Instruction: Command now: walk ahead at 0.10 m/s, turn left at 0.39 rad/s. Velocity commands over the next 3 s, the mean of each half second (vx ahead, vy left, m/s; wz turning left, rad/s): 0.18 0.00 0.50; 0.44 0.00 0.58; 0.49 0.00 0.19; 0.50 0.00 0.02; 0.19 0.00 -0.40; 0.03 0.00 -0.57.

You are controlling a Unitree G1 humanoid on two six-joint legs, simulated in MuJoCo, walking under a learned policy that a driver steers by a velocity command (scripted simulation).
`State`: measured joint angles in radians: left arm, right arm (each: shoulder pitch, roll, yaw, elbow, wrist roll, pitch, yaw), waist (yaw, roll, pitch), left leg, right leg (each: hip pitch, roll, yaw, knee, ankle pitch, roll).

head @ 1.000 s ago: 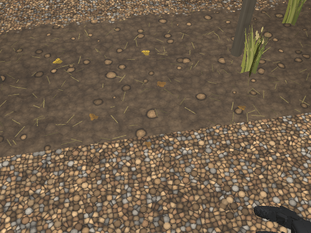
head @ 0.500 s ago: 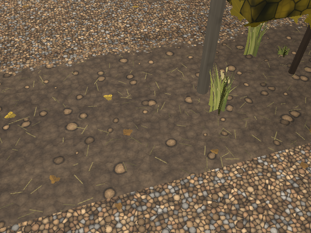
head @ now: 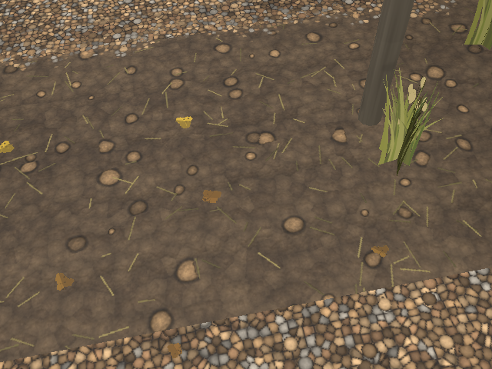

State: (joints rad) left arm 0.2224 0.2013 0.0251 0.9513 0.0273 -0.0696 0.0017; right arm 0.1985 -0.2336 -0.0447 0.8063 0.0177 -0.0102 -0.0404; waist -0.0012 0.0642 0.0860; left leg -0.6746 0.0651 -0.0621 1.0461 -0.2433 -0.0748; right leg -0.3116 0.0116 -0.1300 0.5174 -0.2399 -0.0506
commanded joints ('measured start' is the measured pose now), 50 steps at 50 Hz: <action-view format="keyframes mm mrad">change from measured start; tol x32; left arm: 1 -46 206 52 -92 -18 4 44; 50 113 222 70 -142 -34 -21 2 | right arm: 1 66 -43 -18 -78 -10 -4 25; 50 -170 -52 -13 -292 3 -43 75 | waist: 1 -29 -182 -231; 12 -10 286 -235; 35 92 -303 -233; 50 90 -141 -20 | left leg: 1 158 17 -4 -159 142 11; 10 323 -56 95 -526 165 151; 12 729 247 -447 -589 603 409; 13 783 283 -588 -674 233 478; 16 599 188 -457 -774 -220 344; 31 398 62 -425 -742 -196 286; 35 -133 -174 -137 -147 -343 142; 50 -50 -9 42 -303 259 84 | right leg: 1 132 -341 148 -185 791 -179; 10 150 -292 17 41 420 -47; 13 -456 4 170 732 -476 98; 33 183 -23 206 -119 50 26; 36 484 -433 822 -281 -411 -198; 50 269 -237 93 -339 364 -94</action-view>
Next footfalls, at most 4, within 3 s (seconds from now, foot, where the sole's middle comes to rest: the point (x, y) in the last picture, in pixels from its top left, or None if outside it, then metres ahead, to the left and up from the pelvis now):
0.20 left None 0.15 0.13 -0.77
0.66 right None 0.31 -0.05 -0.77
1.16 left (142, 358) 0.44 0.34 -0.77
1.66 right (165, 234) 0.81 0.31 -0.77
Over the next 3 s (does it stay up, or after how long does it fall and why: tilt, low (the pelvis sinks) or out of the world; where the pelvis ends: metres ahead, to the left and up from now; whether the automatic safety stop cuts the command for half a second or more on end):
stays up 0.88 0.48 0.01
